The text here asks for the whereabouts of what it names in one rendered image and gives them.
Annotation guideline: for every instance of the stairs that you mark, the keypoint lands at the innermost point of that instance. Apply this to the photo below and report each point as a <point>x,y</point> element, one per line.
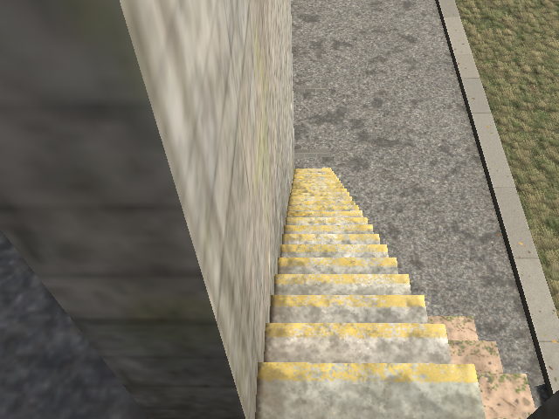
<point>346,339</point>

